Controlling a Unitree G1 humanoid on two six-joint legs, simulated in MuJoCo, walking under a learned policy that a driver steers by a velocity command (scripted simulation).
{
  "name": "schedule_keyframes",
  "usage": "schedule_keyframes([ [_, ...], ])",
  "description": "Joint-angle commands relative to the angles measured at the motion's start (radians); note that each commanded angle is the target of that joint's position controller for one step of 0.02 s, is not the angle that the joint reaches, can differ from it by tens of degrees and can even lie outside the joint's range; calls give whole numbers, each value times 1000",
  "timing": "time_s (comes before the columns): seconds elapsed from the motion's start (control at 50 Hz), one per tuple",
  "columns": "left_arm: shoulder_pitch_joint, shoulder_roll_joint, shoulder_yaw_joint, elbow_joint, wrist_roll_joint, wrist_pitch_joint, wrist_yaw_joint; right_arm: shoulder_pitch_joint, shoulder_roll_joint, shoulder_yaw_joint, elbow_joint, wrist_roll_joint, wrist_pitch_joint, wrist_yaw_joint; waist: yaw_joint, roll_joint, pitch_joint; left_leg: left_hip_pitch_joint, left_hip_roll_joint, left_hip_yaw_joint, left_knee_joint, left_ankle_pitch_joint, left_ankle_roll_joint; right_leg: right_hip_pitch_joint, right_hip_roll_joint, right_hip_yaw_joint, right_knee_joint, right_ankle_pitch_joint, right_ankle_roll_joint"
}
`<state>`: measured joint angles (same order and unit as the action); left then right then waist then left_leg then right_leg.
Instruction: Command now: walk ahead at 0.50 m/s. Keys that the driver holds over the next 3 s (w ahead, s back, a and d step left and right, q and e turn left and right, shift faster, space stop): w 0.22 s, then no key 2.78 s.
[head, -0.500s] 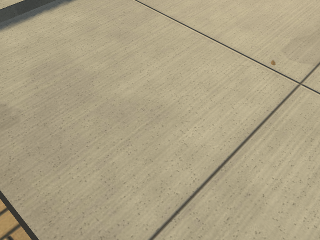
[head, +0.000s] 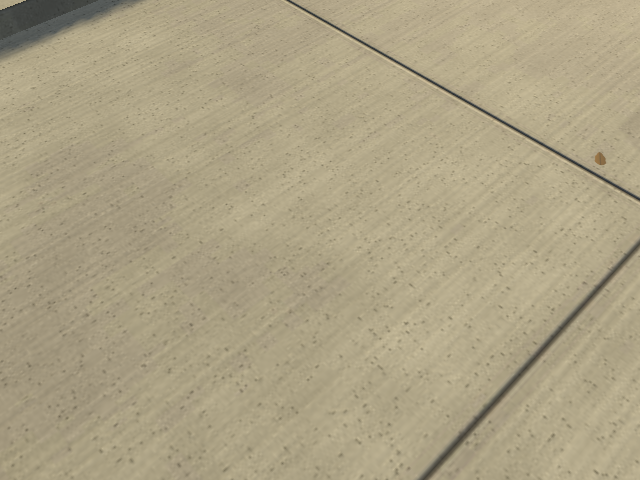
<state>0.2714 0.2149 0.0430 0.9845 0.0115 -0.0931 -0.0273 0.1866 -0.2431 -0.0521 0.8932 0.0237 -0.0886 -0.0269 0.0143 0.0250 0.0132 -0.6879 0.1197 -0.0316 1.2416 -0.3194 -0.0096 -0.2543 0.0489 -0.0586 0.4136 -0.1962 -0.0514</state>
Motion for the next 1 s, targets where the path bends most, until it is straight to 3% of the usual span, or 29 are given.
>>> schedule_keyframes([
  [0.02,-82,157,34,-76,0,-19,27,54,-12,-2,-36,-19,-3,6,-56,-106,-6,179,25,2,-369,252,-1,-158,-213,115,-249,343,-187],
  [0.06,-32,184,47,-66,-21,-15,35,-34,-12,4,-49,-13,-6,21,-18,-99,-21,200,-9,20,-525,362,1,-79,-222,110,-263,288,-178],
  [0.12,25,188,56,-44,-47,-6,33,-146,-57,-2,-81,-5,0,33,10,-96,13,146,-15,4,-635,365,27,61,-272,145,-258,158,-157],
  [0.16,55,192,60,-34,-48,3,30,-192,-78,-7,-97,-7,-2,43,15,-85,31,135,-22,7,-675,310,54,129,-301,158,-227,117,-138],
  [0.2,53,203,63,-34,-43,16,31,-160,-100,-19,-90,-8,-6,49,-18,-90,14,214,-48,35,-712,240,77,167,-302,154,-157,171,-108],
  [0.22,44,196,59,-39,-40,22,32,-75,-124,-35,-63,-11,-6,48,-64,-87,-33,331,-78,64,-728,214,93,166,-267,124,-49,302,-86],
  [0.24,46,159,46,-49,-30,26,34,79,-184,-62,-16,-21,-9,44,-119,-34,-133,543,-41,18,-718,300,126,100,-195,61,188,372,-46],
  [0.26,138,77,20,-69,-13,17,36,197,-292,-85,4,-42,-7,42,-105,171,-274,898,200,-327,-744,404,258,-226,-54,-22,593,84,36],
  [0.28,160,70,15,-58,-11,2,35,243,-263,-75,20,-31,-3,49,-109,280,-368,991,292,-620,-885,468,337,-391,19,87,805,-389,63],
  [0.3,118,155,37,-62,-32,-5,34,177,-209,-55,6,-23,-9,53,-98,175,-288,905,270,-525,-870,515,301,-458,-29,164,913,-386,51],
  [0.32,61,162,38,-77,-41,-2,39,84,-171,-42,-18,-26,-10,52,-72,106,-206,774,235,-372,-861,619,271,-463,-74,144,904,-321,41],
  [0.34,29,154,41,-81,-34,8,47,8,-132,-30,-28,-28,-11,55,-42,49,-147,655,189,-261,-880,696,250,-431,-112,123,839,-259,43],
  [0.38,37,138,49,-81,-23,35,56,-41,-92,-20,-17,-37,-13,54,7,75,-121,517,137,-162,-928,742,222,-304,-152,120,726,-190,41],
  [0.42,59,99,46,-73,-18,50,60,-37,-92,-16,3,-52,-15,43,34,71,-131,469,118,-95,-949,835,236,-236,-145,114,643,-123,49],
  [0.5,-36,74,33,-93,-13,64,64,-53,-121,-19,28,-41,-3,17,25,73,-138,460,83,-4,-959,855,217,-152,-132,91,357,14,68],
  [0.58,-102,93,37,-96,-18,81,62,-19,-124,-16,66,-35,17,11,-6,73,-117,483,92,-24,-964,671,213,-101,-118,84,228,48,67],
  [0.64,-99,94,39,-85,-6,78,59,-29,-100,-7,81,-18,31,8,18,53,-86,471,63,-37,-911,460,170,-1,-103,65,37,125,34],
  [0.66,-90,118,44,-78,3,76,61,7,-84,-2,91,-20,33,8,12,17,-88,459,26,-35,-883,351,130,64,-130,96,-13,256,18],
  [0.68,-84,162,52,-78,5,76,65,47,-68,1,95,-38,31,9,-25,-50,-103,419,-33,-3,-833,225,91,139,-189,146,13,433,-4],
  [0.7,-111,185,55,-73,-5,81,66,133,-53,-1,113,-42,30,11,-92,-156,-110,372,-92,30,-843,102,62,174,-218,173,42,437,-52],
  [0.72,-135,131,48,-68,-15,86,59,105,-46,4,116,-38,37,6,-73,-171,-97,422,-100,52,-856,79,46,105,-197,169,24,277,-50],
  [0.74,-152,105,44,-69,-15,86,54,49,-69,0,109,-32,48,2,-50,-139,-57,437,-99,57,-850,87,41,54,-169,156,10,209,-27],
  [0.78,-157,107,42,-62,-7,78,51,21,-80,-4,109,-27,64,-5,-41,-98,-43,444,-89,51,-833,145,47,50,-142,129,26,251,-2],
  [0.88,-143,111,42,-25,-14,69,58,17,-77,-6,126,-26,69,-1,-34,-64,-79,488,-74,46,-811,260,44,99,-132,115,69,366,-14],
  [1.0,-161,111,40,0,-15,80,60,20,-72,-7,153,-25,80,-5,-33,-32,-63,497,-72,49,-806,252,37,100,-123,106,75,338,-17],
])
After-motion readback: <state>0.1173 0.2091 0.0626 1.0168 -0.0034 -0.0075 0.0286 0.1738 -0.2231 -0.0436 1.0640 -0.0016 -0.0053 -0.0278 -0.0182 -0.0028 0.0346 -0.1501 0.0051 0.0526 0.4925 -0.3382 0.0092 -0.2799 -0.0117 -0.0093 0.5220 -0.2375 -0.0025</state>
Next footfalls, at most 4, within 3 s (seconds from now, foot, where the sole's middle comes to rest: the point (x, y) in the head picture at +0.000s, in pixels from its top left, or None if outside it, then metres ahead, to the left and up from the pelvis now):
0.24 left None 0.31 0.16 -0.78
0.66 right None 0.38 -0.07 -0.78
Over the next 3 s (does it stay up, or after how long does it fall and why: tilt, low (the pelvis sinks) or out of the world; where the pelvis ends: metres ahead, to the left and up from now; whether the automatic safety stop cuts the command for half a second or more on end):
stays up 0.31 0.05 0.00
